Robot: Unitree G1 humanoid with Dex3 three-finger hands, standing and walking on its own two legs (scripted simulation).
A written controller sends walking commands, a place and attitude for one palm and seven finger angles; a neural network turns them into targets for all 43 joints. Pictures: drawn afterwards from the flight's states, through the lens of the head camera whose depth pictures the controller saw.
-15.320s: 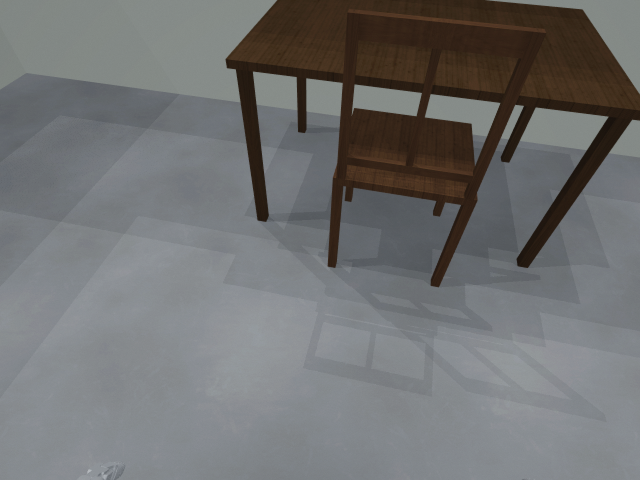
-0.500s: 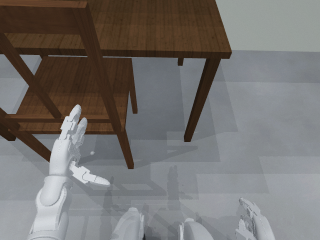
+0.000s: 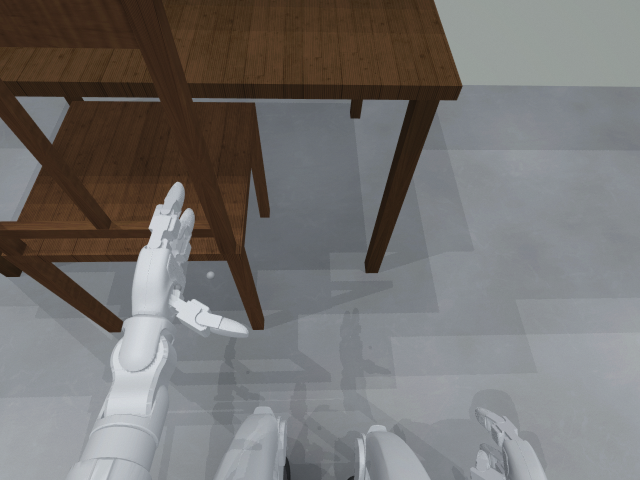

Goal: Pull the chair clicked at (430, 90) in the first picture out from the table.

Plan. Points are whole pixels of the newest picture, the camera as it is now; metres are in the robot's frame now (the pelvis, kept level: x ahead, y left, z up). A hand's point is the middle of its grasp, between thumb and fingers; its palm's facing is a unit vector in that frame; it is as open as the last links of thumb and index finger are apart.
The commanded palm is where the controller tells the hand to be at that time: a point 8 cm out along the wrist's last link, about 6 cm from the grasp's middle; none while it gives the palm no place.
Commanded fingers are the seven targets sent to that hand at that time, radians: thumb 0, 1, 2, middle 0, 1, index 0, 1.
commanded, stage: aim the fingers beside a spindle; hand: left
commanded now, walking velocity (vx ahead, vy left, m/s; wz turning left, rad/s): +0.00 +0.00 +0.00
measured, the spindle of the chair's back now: (49, 157) +0.50 +0.39 +0.05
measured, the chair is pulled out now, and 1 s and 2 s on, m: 0.00 0.00 -0.01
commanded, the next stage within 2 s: push the fingers through the gap in 0.74 s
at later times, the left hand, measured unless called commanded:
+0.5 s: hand (207, 264) +0.37 +0.16 +0.02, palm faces +0.05 -1.00 -0.03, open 16.9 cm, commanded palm +0.34 +0.21 +0.02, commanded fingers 0.00 -0.50 0.30 -0.06 -0.08 -0.06 -0.08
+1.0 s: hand (208, 268) +0.36 +0.16 +0.02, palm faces +0.04 -1.00 -0.02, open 17.0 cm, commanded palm +0.35 +0.20 +0.02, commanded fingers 0.00 -0.50 0.30 -0.06 -0.08 -0.06 -0.08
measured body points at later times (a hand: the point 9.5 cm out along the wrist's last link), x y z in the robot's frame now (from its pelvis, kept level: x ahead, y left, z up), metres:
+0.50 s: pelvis +0.00 -0.01 +0.00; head +0.11 +0.00 +0.43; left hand +0.36 +0.21 +0.02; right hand +0.13 -0.26 -0.12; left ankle +0.05 +0.10 -0.62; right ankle +0.00 -0.10 -0.62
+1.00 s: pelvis +0.00 +0.00 +0.00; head +0.10 +0.01 +0.43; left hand +0.36 +0.21 +0.02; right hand +0.14 -0.25 -0.11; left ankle +0.05 +0.10 -0.62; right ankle +0.00 -0.10 -0.62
